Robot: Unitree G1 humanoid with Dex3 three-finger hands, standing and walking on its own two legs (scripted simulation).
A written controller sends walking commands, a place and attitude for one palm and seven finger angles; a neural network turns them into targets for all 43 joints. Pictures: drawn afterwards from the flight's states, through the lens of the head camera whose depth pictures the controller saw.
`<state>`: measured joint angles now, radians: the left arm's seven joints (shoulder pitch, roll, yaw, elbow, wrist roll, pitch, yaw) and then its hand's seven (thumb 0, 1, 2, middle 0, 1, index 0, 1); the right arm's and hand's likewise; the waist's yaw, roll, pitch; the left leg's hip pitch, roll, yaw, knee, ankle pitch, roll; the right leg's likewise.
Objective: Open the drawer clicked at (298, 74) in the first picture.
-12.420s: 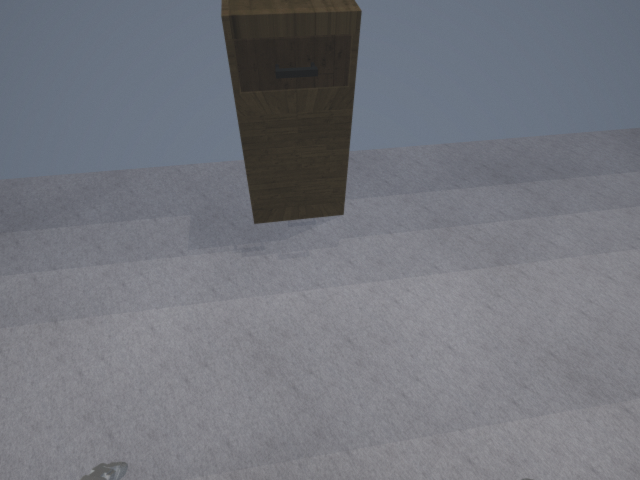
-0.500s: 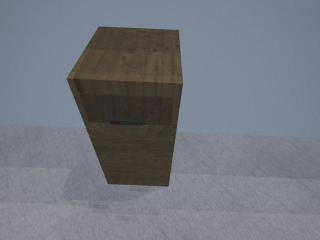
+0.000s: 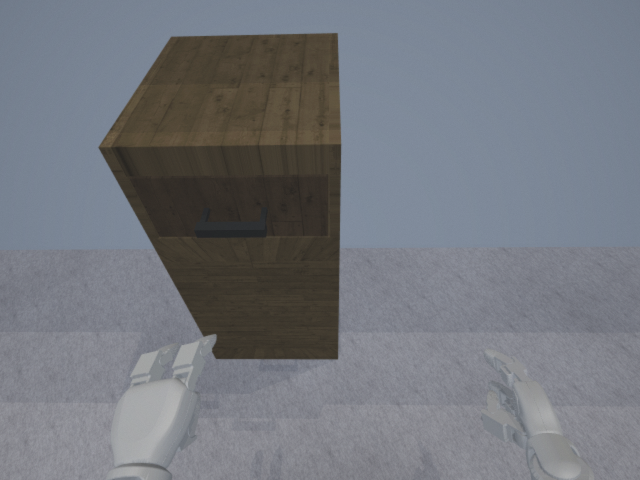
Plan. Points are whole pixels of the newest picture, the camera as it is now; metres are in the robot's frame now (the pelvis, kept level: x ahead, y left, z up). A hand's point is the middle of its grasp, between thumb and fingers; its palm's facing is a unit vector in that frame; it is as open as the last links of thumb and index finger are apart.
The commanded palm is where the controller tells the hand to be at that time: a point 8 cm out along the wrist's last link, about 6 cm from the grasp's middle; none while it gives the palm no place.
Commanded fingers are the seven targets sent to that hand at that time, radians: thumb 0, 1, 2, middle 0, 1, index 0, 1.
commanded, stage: raise the hand with hooked fingers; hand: left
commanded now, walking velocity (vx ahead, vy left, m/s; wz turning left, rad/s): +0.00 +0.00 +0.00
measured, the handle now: (233, 221) +0.55 +0.22 -0.05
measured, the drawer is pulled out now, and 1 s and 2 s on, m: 0.00 0.00 0.00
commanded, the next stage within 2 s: move the hooked fingers above the handle in 1.52 s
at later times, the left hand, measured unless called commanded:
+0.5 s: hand (151, 381) +0.22 +0.23 +0.02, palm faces -0.01 -0.10 -1.00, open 11.3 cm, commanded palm +0.20 +0.24 +0.07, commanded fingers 0.00 -0.15 0.45 -0.28 -0.98 -0.28 -0.98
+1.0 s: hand (116, 311) +0.28 +0.27 +0.08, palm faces +0.07 -0.07 -1.00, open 13.7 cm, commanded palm +0.26 +0.27 +0.14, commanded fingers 0.00 -0.50 0.30 -0.30 -1.20 -0.30 -1.20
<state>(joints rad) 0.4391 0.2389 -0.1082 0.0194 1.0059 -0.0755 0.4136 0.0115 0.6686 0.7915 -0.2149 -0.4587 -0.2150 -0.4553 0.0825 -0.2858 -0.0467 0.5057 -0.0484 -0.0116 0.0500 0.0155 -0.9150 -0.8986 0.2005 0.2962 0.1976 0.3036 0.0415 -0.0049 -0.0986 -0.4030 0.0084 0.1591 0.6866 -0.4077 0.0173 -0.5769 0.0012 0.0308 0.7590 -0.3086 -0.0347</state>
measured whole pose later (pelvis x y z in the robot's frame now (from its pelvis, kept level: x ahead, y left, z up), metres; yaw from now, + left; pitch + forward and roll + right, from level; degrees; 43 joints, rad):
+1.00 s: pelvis +0.01 +0.01 +0.02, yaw +4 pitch +2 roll +1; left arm -0.02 0.41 -0.09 0.08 1.00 0.05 0.17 0.00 -0.45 0.32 -0.32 -1.17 -0.32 -1.17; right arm 0.09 -0.22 0.00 0.59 -0.01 0.10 -0.01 0.01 -0.91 -0.90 0.20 0.30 0.20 0.30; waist 0.10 0.06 -0.02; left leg -0.23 -0.02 0.06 0.52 -0.33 0.03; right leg -0.35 -0.03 -0.04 0.56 -0.25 -0.01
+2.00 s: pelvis +0.01 +0.00 +0.02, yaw +5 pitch +6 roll +1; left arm -0.31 0.42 -0.12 0.41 1.02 -0.05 0.17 0.00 -0.49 0.30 -0.32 -1.20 -0.32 -1.20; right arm 0.15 -0.24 -0.02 0.64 0.00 0.10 -0.03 0.01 -0.91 -0.90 0.20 0.30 0.20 0.30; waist 0.07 0.05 -0.02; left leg -0.29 -0.01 0.04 0.50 -0.30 0.02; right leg -0.41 -0.02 -0.06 0.53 -0.23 -0.03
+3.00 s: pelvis +0.00 +0.01 -0.01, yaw +4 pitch +20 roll +0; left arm -0.91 0.40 -0.08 1.16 1.11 0.00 0.40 0.00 -0.49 0.30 -0.32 -1.20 -0.32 -1.20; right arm 0.34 -0.26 -0.06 0.71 -0.03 0.07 0.01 0.00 -0.91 -0.90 0.20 0.30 0.20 0.30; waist -0.13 0.04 -0.12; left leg -0.69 0.00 0.07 0.74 -0.40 0.03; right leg -0.79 -0.01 -0.03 0.72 -0.27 -0.02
